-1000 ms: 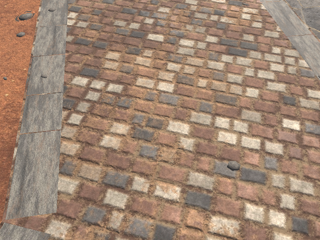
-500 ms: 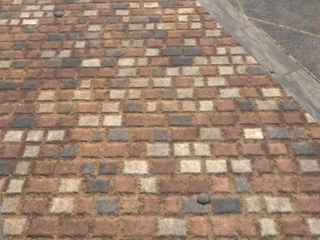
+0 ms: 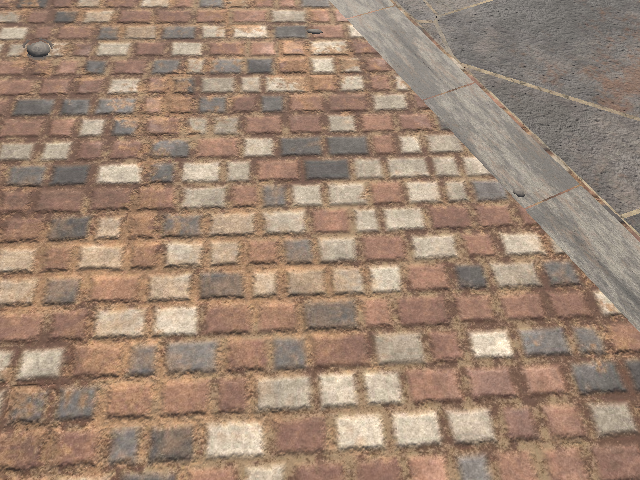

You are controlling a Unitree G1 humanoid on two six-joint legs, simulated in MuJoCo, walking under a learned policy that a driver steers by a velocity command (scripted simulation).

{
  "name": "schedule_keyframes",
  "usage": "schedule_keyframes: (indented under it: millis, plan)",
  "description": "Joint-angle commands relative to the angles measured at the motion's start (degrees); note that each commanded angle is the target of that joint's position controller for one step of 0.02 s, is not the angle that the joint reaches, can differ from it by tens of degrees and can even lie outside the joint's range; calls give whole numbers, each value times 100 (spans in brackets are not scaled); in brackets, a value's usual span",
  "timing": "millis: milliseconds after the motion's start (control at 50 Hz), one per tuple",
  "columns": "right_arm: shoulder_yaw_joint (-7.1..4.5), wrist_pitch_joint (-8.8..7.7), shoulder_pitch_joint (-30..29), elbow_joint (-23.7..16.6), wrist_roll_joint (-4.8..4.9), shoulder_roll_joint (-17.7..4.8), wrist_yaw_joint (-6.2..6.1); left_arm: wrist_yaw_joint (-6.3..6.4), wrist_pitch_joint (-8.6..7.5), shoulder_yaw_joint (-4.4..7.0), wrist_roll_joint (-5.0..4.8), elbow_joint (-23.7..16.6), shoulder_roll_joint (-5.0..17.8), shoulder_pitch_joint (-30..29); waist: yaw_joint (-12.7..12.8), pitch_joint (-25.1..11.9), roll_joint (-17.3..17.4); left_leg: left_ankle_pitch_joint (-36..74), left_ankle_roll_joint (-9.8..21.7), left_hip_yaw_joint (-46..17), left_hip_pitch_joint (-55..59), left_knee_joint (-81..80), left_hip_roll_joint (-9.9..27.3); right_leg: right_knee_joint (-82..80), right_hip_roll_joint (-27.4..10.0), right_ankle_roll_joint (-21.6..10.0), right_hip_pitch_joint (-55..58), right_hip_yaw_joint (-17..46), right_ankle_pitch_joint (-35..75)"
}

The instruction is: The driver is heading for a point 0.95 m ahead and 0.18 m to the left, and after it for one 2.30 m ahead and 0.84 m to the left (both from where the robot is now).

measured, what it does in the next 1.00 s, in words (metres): walks ahead, turning left: right foot, then left foot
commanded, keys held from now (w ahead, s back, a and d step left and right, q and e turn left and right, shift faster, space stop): q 0.56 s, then w+q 0.14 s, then w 0.06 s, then w+e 0.24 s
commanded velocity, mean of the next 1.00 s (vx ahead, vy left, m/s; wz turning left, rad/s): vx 0.17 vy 0.00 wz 0.41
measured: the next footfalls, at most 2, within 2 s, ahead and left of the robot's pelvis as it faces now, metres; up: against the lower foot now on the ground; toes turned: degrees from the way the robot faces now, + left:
right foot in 0.22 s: +0.20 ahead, -0.10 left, +0.00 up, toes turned +12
left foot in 0.66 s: +0.05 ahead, +0.08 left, +0.00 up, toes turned +25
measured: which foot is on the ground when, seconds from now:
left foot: down 0.00-0.22, up 0.24-0.64, down 0.66-1.00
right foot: up 0.00-0.20, down 0.22-0.66, up 0.68-1.00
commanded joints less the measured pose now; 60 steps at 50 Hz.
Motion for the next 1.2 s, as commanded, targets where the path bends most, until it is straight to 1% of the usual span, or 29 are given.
schedule_keyframes:
  millis: [20, 140, 180, 200, 220, 240, 260, 280, 300, 320, 360, 400, 480, 560, 600, 640, 660, 680, 700, 720, 740, 780, 820, 880, 980, 1100, 1160, 1180, 1200]
  plan:
    - [-233, 26, 30, -322, 16, -902, -52, 37, 87, 35, -49, -233, 318, 308, 232, -806, 784, 4692, 686, -838, 221, 16, 1179, -557, 179, 101, 479, -284, 486]
    - [-340, 261, 181, -385, -57, -997, -139, 160, 77, 12, -143, -405, 459, -270, 22, -670, 863, 3687, 506, -1563, 361, 513, 1229, -1592, 311, -33, 753, -56, 515]
    - [-387, 317, -95, -502, -54, -1056, -169, 203, -3, 31, -167, -333, 520, 35, 213, -576, 877, 2944, 330, -1877, 205, 791, 1113, -2478, 344, -142, 1349, 42, 630]
    - [-392, 323, -281, -576, 1, -1035, -175, 240, -77, 42, -129, -268, 551, 321, 403, -561, 761, 2401, 149, -1906, -86, 1118, 907, -3236, 223, -228, 1983, 111, 1287]
    - [-323, 287, -151, -719, 79, -754, -162, 313, -139, 123, -47, -266, 917, 613, 372, -956, 53, 1189, -97, -1569, -527, 2005, 600, -3367, -844, -487, 2885, 901, 2342]
    - [-254, 313, 559, -774, 122, -387, -200, 333, -45, 207, -91, -406, 1386, 467, 5, -1311, -1176, -2547, -278, -485, -1394, 3274, -327, -3248, -2351, -1232, 3594, 2336, 4631]
    - [-360, 409, 710, -645, -53, -869, -245, 298, 69, 220, -219, -319, 1132, 793, 157, -1605, -968, -3283, -331, -45, -1606, 4284, -230, -3243, -2638, -1811, 3394, 2763, 4922]
    - [-404, 479, 482, -579, -122, -965, -232, 295, 106, 129, -215, -388, 781, 633, 88, -1217, -404, -2860, -377, -134, -1745, 4736, -7, -3349, -2309, -1767, 3090, 2295, 4302]
    - [-411, 542, 205, -566, -128, -918, -186, 304, 131, 70, -189, -452, 535, 296, 43, -849, -170, -2411, -470, -132, -1747, 4810, 152, -3524, -1885, -1552, 2676, 1644, 3625]
    - [-411, 612, 41, -614, -111, -861, -129, 324, 160, 52, -135, -510, 501, 60, -19, -705, -342, -2111, -566, -102, -1727, 4778, 252, -3673, -1582, -1348, 2464, 1194, 3129]
    - [-385, 709, -8, -642, -70, -787, -37, 333, 162, 91, -69, -490, 583, 32, -19, -663, -621, -1748, -707, 64, -1579, 4877, 227, -3708, -1263, -1289, 2232, 585, 3278]
    - [-367, 750, -155, -734, -19, -753, 9, 310, 144, 127, -56, -451, 617, 156, 27, -783, -596, -1634, -750, 126, -1555, 4682, 227, -3717, -1289, -1337, 2321, 366, 3149]
    - [-288, 825, -584, -940, -52, -671, 86, 277, 174, 209, -41, -378, 740, 311, 176, -716, -676, -1585, -712, 276, -1472, 3796, 436, -3873, -1463, -1409, 2309, 220, 1919]
    - [-209, 814, -854, -1129, -11, -639, 157, 184, 226, 315, 6, -352, 959, 313, 268, -707, -811, -1702, -517, 586, -762, 2684, 497, -3801, -1554, -1326, 2010, -35, 1271]
    - [-203, 776, -836, -1190, -22, -699, 202, 135, 265, 391, 9, -348, 1131, 402, 293, -822, -832, -1749, -341, 783, -369, 2117, 446, -3925, -1635, -1197, 1854, -25, -209]
    - [-225, 720, -337, -1023, -31, -744, 264, 129, 341, 433, -32, -386, 1172, 291, -22, -717, -528, -1443, -30, 916, 836, 1050, 285, -3670, -1491, -822, 895, -312, -1656]
    - [-273, 667, 231, -773, -51, -840, 225, 119, 373, 395, -18, -410, 933, 210, -266, -531, 180, -1900, 143, 371, 1444, 431, 403, -2679, -1150, -512, 112, -760, -2128]
    - [-322, 614, 513, -770, -104, -1211, 132, 47, 393, 225, 11, -505, 260, 258, -289, -294, 1801, -3665, 460, -1910, 1520, -621, 1926, -479, -449, -116, -985, -1449, -2296]
    - [-457, 586, 418, -1011, -166, -1829, 46, 88, 376, 257, 68, -960, 513, -507, -526, 300, 1872, -4854, 1149, -3962, 504, -1635, 2726, -107, 125, -24, -1898, -568, -1682]
    - [-370, 590, 100, -939, -184, -1453, -72, 42, 303, 350, -16, -992, 864, -704, -279, 741, 1231, -4559, 1055, -3351, 181, -1784, 2510, 58, -270, -43, -1724, -132, -750]
    - [-278, 542, -266, -981, -123, -1231, -122, -40, 245, 377, -95, -773, 890, -264, 77, 671, 1262, -3751, 860, -2721, 141, -1704, 2157, -70, -287, -26, -1420, -157, -142]
    - [-199, 340, -444, -972, -80, -962, -101, -151, 195, 387, 38, -275, 826, 376, 259, 297, 973, -1943, 616, -1625, 494, -1505, 1576, -14, -287, 5, -891, -349, 547]
    - [-145, 149, -158, -822, -35, -790, -39, -218, 214, 366, 25, -114, 671, 492, 216, -15, 759, -943, 564, -1176, 889, -1412, 1500, 118, -309, -37, -782, -422, 812]
    - [-160, 36, 278, -608, -63, -817, -22, -239, 254, 348, -49, -122, 581, 168, 19, 56, 732, -536, 572, -888, 1340, -1445, 1601, 142, -327, -82, -1253, -371, 972]
    - [-142, -51, 637, -331, -133, -770, -122, -242, 210, 347, -40, -135, 513, -166, -165, 356, 614, 148, 571, -398, 1768, -1444, 1849, -116, 17, -147, -1779, 168, 1005]
    - [-51, -144, 719, 9, -120, -639, -216, -340, 125, 156, 33, -480, 224, -904, -281, 542, 679, 2285, 439, 395, 1826, -1163, 1884, -1462, 35, -441, -1133, -732, 973]
    - [-59, -155, 596, 134, -143, -850, -267, -302, 101, 167, -33, -435, 277, -371, 93, 28, 879, 5521, 236, 820, 1886, -7, 1880, -1939, 484, -871, 245, -1231, 528]
    - [-83, -122, 557, 149, -167, -961, -282, -270, 68, 234, -46, -255, 423, 301, 404, -407, 921, 6245, 194, 916, 1859, 939, 1874, -2020, 692, -1007, 982, -1254, 360]
    - [-95, -100, 488, 127, -137, -1053, -289, -222, 8, 327, -15, 14, 603, 1221, 826, -949, 855, 5812, 117, 1054, 1338, 2164, 1811, -2424, 779, -1187, 2267, -1068, 563]
Velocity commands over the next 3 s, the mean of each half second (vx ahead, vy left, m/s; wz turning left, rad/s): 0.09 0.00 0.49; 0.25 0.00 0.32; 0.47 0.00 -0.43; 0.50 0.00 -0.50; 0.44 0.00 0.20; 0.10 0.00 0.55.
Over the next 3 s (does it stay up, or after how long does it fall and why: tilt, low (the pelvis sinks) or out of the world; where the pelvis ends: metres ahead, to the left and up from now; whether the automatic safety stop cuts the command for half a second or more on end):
stays up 1.01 0.13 -0.01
